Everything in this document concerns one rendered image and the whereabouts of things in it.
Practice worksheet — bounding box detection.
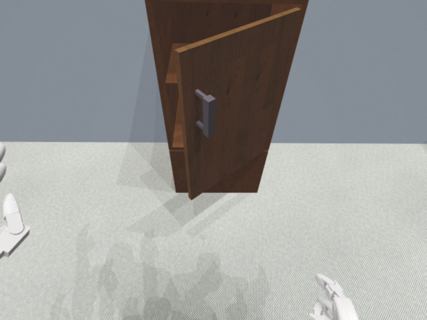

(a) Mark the left robot hand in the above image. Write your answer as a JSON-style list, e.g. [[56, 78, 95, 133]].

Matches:
[[0, 142, 30, 259]]

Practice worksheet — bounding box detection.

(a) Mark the cupboard door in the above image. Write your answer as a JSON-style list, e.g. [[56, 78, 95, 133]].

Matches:
[[174, 7, 301, 200]]

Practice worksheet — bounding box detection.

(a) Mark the right robot hand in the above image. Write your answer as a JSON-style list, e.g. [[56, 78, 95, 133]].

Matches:
[[310, 273, 359, 320]]

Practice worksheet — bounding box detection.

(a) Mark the handle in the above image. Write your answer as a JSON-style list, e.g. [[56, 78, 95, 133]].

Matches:
[[195, 89, 216, 138]]

